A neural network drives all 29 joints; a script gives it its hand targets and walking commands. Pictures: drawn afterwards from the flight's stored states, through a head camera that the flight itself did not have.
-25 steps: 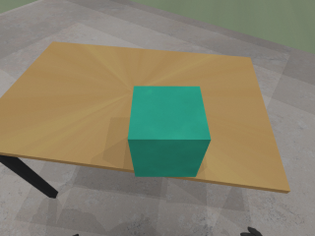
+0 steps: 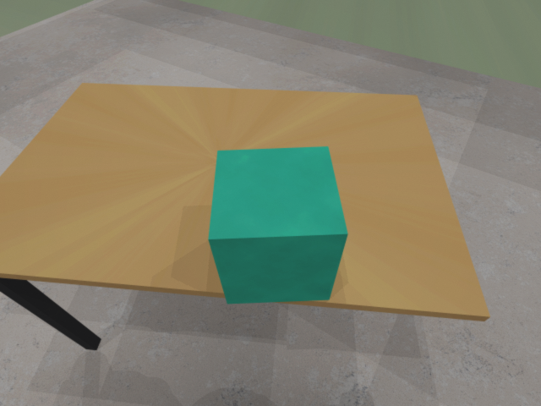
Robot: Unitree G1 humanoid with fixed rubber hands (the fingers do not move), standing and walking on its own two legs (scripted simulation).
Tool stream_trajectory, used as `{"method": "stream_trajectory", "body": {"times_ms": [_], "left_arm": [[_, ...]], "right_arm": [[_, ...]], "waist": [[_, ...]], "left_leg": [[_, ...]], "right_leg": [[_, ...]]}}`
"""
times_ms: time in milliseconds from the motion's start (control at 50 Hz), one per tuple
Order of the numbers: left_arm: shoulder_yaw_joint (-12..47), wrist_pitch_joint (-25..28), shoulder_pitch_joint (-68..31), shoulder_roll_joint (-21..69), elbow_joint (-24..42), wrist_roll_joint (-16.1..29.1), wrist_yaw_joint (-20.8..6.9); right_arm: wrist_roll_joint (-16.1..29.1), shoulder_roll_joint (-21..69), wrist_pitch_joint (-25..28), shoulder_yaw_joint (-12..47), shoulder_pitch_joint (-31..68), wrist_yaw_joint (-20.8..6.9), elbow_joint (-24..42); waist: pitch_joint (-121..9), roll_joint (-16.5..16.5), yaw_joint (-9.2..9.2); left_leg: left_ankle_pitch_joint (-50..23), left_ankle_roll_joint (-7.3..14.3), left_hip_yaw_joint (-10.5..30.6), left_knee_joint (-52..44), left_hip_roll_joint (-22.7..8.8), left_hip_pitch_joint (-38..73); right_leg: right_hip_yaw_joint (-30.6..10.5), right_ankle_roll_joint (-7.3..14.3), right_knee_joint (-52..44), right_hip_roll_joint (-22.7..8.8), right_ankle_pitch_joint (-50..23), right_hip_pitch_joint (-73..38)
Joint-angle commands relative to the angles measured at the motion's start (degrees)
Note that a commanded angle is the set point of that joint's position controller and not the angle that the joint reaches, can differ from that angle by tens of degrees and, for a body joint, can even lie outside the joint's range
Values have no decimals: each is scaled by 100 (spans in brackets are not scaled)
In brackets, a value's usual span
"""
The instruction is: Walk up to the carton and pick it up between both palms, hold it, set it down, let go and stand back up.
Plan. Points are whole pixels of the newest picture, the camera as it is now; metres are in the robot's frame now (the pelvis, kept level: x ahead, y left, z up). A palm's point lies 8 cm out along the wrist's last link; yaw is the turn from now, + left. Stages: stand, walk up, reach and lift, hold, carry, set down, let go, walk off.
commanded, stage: walk up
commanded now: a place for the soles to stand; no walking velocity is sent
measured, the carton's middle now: (275, 228) +0.40 +0.00 +0.00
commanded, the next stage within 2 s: reach and lift in 0.64 s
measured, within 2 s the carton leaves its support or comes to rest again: neither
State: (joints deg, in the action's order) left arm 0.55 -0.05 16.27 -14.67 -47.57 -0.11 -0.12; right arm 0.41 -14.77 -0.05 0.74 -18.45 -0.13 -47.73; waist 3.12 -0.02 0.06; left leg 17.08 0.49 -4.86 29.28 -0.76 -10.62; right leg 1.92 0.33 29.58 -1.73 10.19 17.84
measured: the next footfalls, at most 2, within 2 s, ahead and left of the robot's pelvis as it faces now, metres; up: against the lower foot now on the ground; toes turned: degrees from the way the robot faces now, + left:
none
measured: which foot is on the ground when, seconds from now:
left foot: down 0.00-1.00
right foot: down 0.00-1.00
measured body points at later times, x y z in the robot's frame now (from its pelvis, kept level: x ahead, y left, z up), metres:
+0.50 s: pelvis +0.00 -0.01 +0.00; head +0.01 -0.01 +0.45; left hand +0.04 +0.25 -0.13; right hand +0.05 -0.26 -0.14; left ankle -0.01 +0.11 -0.73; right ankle +0.06 -0.12 -0.73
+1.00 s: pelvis +0.00 -0.03 -0.01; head +0.01 -0.02 +0.44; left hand +0.16 +0.23 -0.09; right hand +0.18 -0.24 -0.10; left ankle -0.01 +0.11 -0.73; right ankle +0.06 -0.12 -0.73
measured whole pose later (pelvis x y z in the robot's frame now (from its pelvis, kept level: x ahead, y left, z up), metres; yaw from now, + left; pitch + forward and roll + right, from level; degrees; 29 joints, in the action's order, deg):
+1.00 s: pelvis +0.00 -0.03 -0.01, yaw +2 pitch -5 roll +0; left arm -5.3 -29.7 5.7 -13.7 -23.8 -3.5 -2.2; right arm 2.1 -8.6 -6.5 0.6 -7.9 1.8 -33.9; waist 6.7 1.3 0.2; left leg 19.1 -1.7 -2.1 33.6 -4.0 -9.4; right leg 5.1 2.9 32.6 0.7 12.9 14.9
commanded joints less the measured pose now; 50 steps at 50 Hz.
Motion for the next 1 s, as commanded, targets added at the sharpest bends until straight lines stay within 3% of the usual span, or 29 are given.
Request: {"method": "stream_trajectory", "body": {"times_ms": [0,200,260,620,640,660,700,720,740,760,780,820,860,880,920,980], "left_arm": [[-216,121,217,-778,295,11,31],[-223,133,175,-804,171,36,49],[-239,135,187,-799,129,32,59],[-236,128,268,-745,-12,28,77],[-453,-936,-4130,-1492,1416,334,108],[-275,-1632,-2847,-1125,1341,289,221],[-405,-2479,-2432,-1082,2261,242,226],[-398,-2832,-2224,-918,2542,142,214],[-394,-3121,-1974,-699,2526,-20,188],[-434,-3226,-1772,-558,2573,-209,126],[-551,-3228,-1421,-532,2465,-410,29],[-884,-3197,-857,-750,2375,-639,-185],[-917,-3158,-914,-858,2631,-584,-246],[-915,-3125,-1019,-857,2706,-506,-227],[-912,-3040,-1073,-835,2797,-406,-177],[-946,-2754,-1166,-826,2991,-354,-122]], "right_arm": [[10,-797,173,-222,-109,25,439],[-1,-737,178,-248,-363,40,313],[-15,-704,186,-262,-410,41,279],[-24,-692,189,-294,-384,75,177],[-700,-377,471,-1064,3939,-48,646],[-751,-552,261,-1101,2989,-206,631],[-460,-577,-73,-996,2420,-281,1113],[-242,-622,-284,-882,2033,-299,1052],[40,-688,-501,-751,1694,-289,919],[243,-762,-612,-641,1532,-237,879],[336,-776,-653,-492,1359,-141,806],[352,-567,-634,-285,1094,63,849],[332,-262,-552,-192,1133,193,1321],[279,-86,-529,-166,1214,240,1517],[199,80,-546,-135,1250,269,1858],[87,135,-531,-248,1194,240,2179]], "waist": [[-30,10,71],[-29,139,-30],[-116,19,-27],[-27,70,-4],[-416,47,-189],[-21,25,-10],[-1197,109,51],[-1409,-160,25],[-1278,-589,-50],[-997,-932,-153],[-716,-1021,-171],[-333,-266,-95],[-252,420,31],[-183,562,69],[81,381,123],[89,-95,162]], "left_leg": [[32,180,839,-919,-625,-641],[-90,121,811,-754,-523,-496],[-56,138,820,-764,-509,-478],[-194,121,974,-745,-491,-573],[1850,62,301,-295,-380,-2316],[2172,214,115,-107,-436,-3255],[849,109,-88,404,-371,-2833],[1000,36,1,386,-441,-2617],[1677,54,237,14,-612,-2921],[1963,110,363,-336,-764,-3544],[1628,131,330,-477,-812,-3988],[404,131,-32,-299,-470,-3295],[138,110,-138,-34,-148,-1927],[107,96,-151,-8,-60,-1495],[160,76,-190,-208,-1,-1242],[363,69,-199,-603,-129,-1702]], "right_leg": [[-615,215,-539,-459,61,-486],[-685,253,-793,-572,354,-317],[-667,248,-819,-568,417,-355],[-518,216,-838,-608,345,-402],[203,158,617,225,1878,-325],[137,134,1158,180,1726,-1258],[-95,140,1220,-4,887,-1391],[-105,167,1164,19,905,-1433],[-35,162,1273,223,672,-2058],[26,137,1437,412,204,-2849],[20,141,1399,494,-236,-3426],[-106,158,670,353,-145,-3280],[-417,161,-140,39,606,-2262],[-576,122,-443,-86,940,-1878],[-632,16,-709,-138,1186,-1615],[-468,-79,-528,42,848,-2094]]}}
